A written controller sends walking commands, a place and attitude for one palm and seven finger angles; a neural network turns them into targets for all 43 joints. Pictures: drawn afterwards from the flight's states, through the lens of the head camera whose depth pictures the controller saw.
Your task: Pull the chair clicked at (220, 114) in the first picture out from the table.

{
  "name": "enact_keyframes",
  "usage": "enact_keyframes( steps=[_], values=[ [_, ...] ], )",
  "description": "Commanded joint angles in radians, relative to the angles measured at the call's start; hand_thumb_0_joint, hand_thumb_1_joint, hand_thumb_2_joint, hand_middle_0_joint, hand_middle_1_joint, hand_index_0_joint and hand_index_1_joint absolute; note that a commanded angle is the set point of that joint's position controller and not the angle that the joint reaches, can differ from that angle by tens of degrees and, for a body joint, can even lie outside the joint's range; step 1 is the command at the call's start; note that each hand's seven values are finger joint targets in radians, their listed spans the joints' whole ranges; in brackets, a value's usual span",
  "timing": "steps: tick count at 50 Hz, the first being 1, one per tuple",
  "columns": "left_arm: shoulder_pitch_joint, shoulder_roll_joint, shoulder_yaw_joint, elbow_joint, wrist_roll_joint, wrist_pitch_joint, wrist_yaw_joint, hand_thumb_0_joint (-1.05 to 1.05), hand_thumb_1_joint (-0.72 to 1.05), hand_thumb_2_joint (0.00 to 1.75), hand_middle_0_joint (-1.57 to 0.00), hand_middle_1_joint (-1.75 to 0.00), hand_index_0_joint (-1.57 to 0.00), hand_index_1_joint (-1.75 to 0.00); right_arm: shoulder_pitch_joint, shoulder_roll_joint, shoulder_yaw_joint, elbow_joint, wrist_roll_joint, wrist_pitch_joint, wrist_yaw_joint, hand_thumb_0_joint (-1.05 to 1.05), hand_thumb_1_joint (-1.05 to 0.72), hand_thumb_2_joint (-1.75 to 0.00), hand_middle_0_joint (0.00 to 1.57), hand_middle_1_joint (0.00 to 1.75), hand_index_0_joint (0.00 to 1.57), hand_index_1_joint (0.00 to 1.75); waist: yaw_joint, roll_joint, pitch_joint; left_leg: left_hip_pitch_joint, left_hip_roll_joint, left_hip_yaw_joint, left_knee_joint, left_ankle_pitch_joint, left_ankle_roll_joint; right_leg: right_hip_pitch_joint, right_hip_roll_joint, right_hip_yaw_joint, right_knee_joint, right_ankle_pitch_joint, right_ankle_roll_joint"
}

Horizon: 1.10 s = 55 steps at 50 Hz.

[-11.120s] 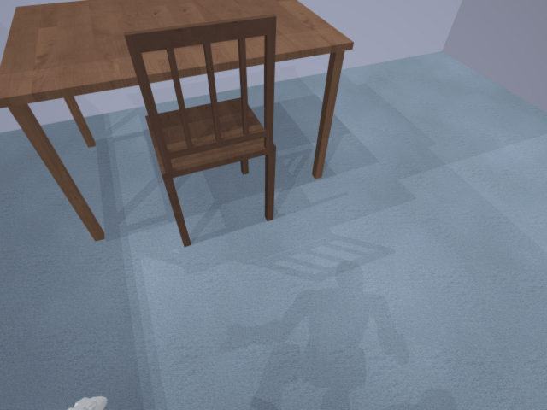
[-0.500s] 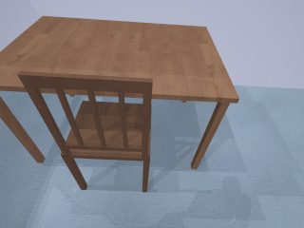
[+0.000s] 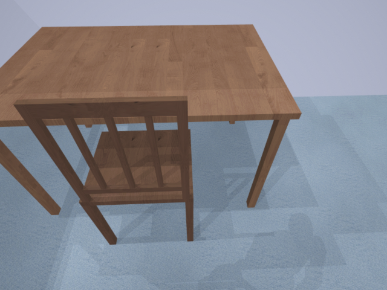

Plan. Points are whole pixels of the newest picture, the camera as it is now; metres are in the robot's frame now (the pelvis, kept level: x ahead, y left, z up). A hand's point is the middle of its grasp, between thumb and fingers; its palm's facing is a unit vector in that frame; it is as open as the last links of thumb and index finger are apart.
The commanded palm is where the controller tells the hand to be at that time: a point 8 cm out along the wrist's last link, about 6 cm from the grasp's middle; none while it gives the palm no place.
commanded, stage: look again from close up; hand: left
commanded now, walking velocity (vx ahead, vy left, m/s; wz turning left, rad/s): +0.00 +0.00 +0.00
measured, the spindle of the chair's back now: (122, 156) +0.49 +0.24 -0.07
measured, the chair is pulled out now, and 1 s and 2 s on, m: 0.00 0.00 0.00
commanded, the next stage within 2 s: shuffle to correct the standing spot in 0.54 s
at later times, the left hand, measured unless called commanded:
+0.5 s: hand out of the picture +0.01 +0.16 -0.17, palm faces +0.00 -0.98 -0.19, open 7.3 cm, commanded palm none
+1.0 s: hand out of the picture +0.01 +0.14 -0.18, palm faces +0.08 -0.98 -0.18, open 7.3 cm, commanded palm none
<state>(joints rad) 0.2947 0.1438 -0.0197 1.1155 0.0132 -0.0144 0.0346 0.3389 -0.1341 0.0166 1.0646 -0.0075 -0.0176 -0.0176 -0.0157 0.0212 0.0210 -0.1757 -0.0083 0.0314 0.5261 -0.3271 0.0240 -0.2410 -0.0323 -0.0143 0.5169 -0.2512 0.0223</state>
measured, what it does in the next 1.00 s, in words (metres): shifts its weight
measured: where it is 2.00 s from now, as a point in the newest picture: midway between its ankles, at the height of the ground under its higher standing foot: outside the picture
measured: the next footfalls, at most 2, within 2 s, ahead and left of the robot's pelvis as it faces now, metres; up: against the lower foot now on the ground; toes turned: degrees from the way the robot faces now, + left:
left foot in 1.40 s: +0.09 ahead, +0.09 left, +0.00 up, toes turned +5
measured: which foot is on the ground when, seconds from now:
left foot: down 0.00-1.00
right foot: down 0.00-1.00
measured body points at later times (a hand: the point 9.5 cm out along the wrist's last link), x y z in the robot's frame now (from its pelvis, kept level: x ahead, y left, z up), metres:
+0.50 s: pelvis +0.01 -0.01 +0.00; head +0.02 -0.02 +0.45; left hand +0.01 +0.21 -0.15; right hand +0.00 -0.22 -0.16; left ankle -0.03 +0.10 -0.73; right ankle +0.02 -0.14 -0.73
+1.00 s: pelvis +0.04 -0.03 -0.01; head +0.06 -0.03 +0.44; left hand +0.01 +0.19 -0.17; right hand +0.02 -0.24 -0.17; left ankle -0.03 +0.10 -0.73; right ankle +0.02 -0.14 -0.73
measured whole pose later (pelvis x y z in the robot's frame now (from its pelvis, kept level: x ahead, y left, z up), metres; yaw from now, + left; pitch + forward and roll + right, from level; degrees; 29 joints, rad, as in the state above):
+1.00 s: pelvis +0.04 -0.03 -0.01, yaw +3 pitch +0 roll +0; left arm 0.34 0.15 0.01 1.11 0.02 -0.02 0.02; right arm 0.33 -0.12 0.00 1.13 -0.02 -0.02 -0.03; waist -0.01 0.00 0.02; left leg -0.17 0.02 -0.03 0.58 -0.41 -0.01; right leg -0.23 -0.01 -0.07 0.60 -0.37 -0.02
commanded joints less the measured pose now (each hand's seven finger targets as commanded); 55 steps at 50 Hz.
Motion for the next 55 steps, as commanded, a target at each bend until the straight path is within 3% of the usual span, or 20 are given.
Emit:
enact_keyframes(
  steps=[1,8,9,22,24,32,34,36,39,42,46,50,52,53,54,55],
  values=[
    [0.042,0.094,0.021,-0.049,-0.002,-0.008,0.003,0.0,0.9,0.9,-0.2,-0.3,-0.2,-0.3,0.047,-0.107,-0.013,-0.051,-0.003,-0.021,-0.009,0.0,-0.9,-0.9,0.2,0.3,0.2,0.3,0.014,-0.004,0.089,-0.133,0.101,-0.108,-0.17,0.111,0.019,0.032,-0.051,0.054,-0.068,0.044,-0.062],
    [0.043,0.102,0.023,-0.051,-0.006,-0.008,0.001,0.0,0.9,0.9,-0.2,-0.3,-0.2,-0.3,0.043,-0.115,-0.01,-0.022,-0.003,-0.02,-0.009,0.0,-0.9,-0.9,0.2,0.3,0.2,0.3,0.013,-0.037,0.086,-0.09,0.091,-0.091,-0.184,0.116,0.016,0.03,-0.059,0.068,-0.085,0.066,-0.057],
    [0.04,0.104,0.024,-0.052,-0.005,-0.007,0.0,0.0,0.9,0.9,-0.2,-0.3,-0.2,-0.3,0.038,-0.108,-0.011,-0.018,-0.004,-0.021,-0.009,0.0,-0.9,-0.9,0.2,0.3,0.2,0.3,0.016,-0.017,0.093,-0.09,0.092,-0.093,-0.195,0.121,0.017,0.029,-0.059,0.066,-0.086,0.07,-0.058],
    [0.048,0.107,0.027,-0.034,-0.005,-0.014,0.001,0.0,0.9,0.9,-0.2,-0.3,-0.2,-0.3,0.015,-0.108,-0.011,0.025,-0.002,-0.021,-0.013,0.0,-0.9,-0.9,0.2,0.3,0.2,0.3,0.015,-0.023,0.034,-0.018,0.091,-0.069,-0.174,0.203,0.008,0.062,-0.075,0.076,-0.096,0.18,-0.055],
    [0.05,0.104,0.026,-0.031,-0.005,-0.015,0.001,0.0,0.9,0.9,-0.2,-0.3,-0.2,-0.3,0.008,-0.101,-0.012,0.032,-0.002,-0.018,-0.013,0.0,-0.9,-0.9,0.2,0.3,0.2,0.3,0.015,-0.042,0.049,-0.015,0.091,-0.066,-0.173,0.195,0.007,0.051,-0.074,0.077,-0.105,0.188,-0.057],
    [0.054,0.101,0.027,-0.022,-0.004,-0.015,0.003,0.0,0.9,0.9,-0.2,-0.3,-0.2,-0.3,0.008,-0.097,-0.011,0.047,-0.001,-0.02,-0.015,0.0,-0.9,-0.9,0.2,0.3,0.2,0.3,0.015,-0.013,0.04,-0.006,0.094,-0.065,-0.178,0.216,0.003,0.065,-0.076,0.075,-0.109,0.205,-0.056],
    [0.063,0.099,0.03,-0.018,-0.001,-0.011,-0.001,0.0,0.9,0.9,-0.2,-0.3,-0.2,-0.3,0.017,-0.097,-0.012,0.053,-0.004,-0.015,-0.014,0.0,-0.9,-0.9,0.2,0.3,0.2,0.3,0.015,-0.041,0.039,-0.014,0.096,-0.069,-0.175,0.114,0.01,0.065,-0.063,0.056,-0.102,0.073,-0.058],
    [0.061,0.094,0.032,-0.021,0.003,-0.004,-0.004,0.0,0.9,0.9,-0.2,-0.3,-0.2,-0.3,0.014,-0.103,-0.017,0.05,-0.009,-0.009,-0.011,0.0,-0.9,-0.9,0.2,0.3,0.2,0.3,0.014,-0.014,0.088,-0.055,0.101,-0.096,-0.192,-0.007,0.022,0.013,-0.052,0.041,-0.09,-0.078,-0.058],
    [0.069,0.089,0.037,-0.03,0.009,-0.002,-0.011,0.0,0.9,0.9,-0.2,-0.3,-0.2,-0.3,0.016,-0.1,-0.025,0.043,-0.014,-0.003,-0.009,0.0,-0.9,-0.9,0.2,0.3,0.2,0.3,0.016,0.021,0.141,-0.106,0.118,-0.143,-0.224,-0.122,0.043,-0.026,-0.037,0.013,-0.07,-0.164,-0.059],
    [0.095,0.084,0.042,-0.033,0.01,-0.009,-0.013,0.0,0.9,0.9,-0.2,-0.3,-0.2,-0.3,0.025,-0.102,-0.029,0.032,-0.015,-0.011,-0.011,0.0,-0.9,-0.9,0.2,0.3,0.2,0.3,0.021,0.014,0.122,-0.119,0.118,-0.151,-0.174,-0.014,0.055,-0.002,-0.044,0.006,-0.042,-0.087,-0.064],
    [0.134,0.102,0.053,-0.018,0.007,-0.016,-0.012,0.0,0.9,0.9,-0.2,-0.3,-0.2,-0.3,0.043,-0.078,-0.028,0.029,-0.015,-0.021,-0.019,0.0,-0.9,-0.9,0.2,0.3,0.2,0.3,0.023,-0.066,0.061,-0.112,0.073,-0.064,-0.03,0.159,0.034,0.069,-0.088,0.033,-0.035,0.11,-0.09],
    [0.169,0.121,0.065,-0.003,0.006,-0.012,-0.008,0.0,0.9,0.9,-0.2,-0.3,-0.2,-0.3,0.042,-0.053,-0.03,0.03,-0.013,-0.021,-0.027,0.0,-0.9,-0.9,0.2,0.3,0.2,0.3,0.023,-0.142,0.046,-0.14,0.04,0.009,0.081,0.099,0.013,0.107,-0.138,0.092,-0.049,0.279,-0.136],
    [0.141,0.116,0.066,-0.01,0.007,-0.005,-0.008,0.0,0.9,0.9,-0.2,-0.3,-0.2,-0.3,0.058,-0.049,-0.03,0.043,-0.014,-0.022,-0.028,0.0,-0.9,-0.9,0.2,0.3,0.2,0.3,0.004,-0.093,0.051,-0.085,0.058,0.0,0.02,0.117,0.014,0.06,-0.121,0.063,-0.01,0.264,-0.138],
    [0.12,0.1,0.064,-0.017,0.006,-0.002,-0.01,0.0,0.9,0.9,-0.2,-0.3,-0.2,-0.3,0.088,-0.067,-0.033,0.058,-0.016,-0.026,-0.029,0.0,-0.9,-0.9,0.2,0.3,0.2,0.3,-0.011,-0.007,0.039,-0.013,0.099,-0.046,-0.042,0.252,0.025,0.026,-0.07,0.002,0.074,0.265,-0.116],
    [0.105,0.073,0.061,-0.032,0.006,-0.005,-0.012,0.0,0.9,0.9,-0.2,-0.3,-0.2,-0.3,0.122,-0.102,-0.044,0.079,-0.021,-0.028,-0.033,0.0,-0.9,-0.9,0.2,0.3,0.2,0.3,-0.02,0.132,0.033,0.066,0.174,-0.146,-0.066,0.441,0.057,-0.052,-0.015,-0.061,0.166,0.194,-0.084],
    [0.069,0.058,0.06,-0.05,0.01,-0.008,-0.009,0.0,0.9,0.9,-0.2,-0.3,-0.2,-0.3,0.141,-0.131,-0.048,0.089,-0.02,-0.025,-0.041,0.0,-0.9,-0.9,0.2,0.3,0.2,0.3,-0.025,0.222,0.053,0.092,0.233,-0.206,-0.073,0.687,0.094,-0.107,0.011,-0.103,0.216,0.073,-0.065]
  ],
)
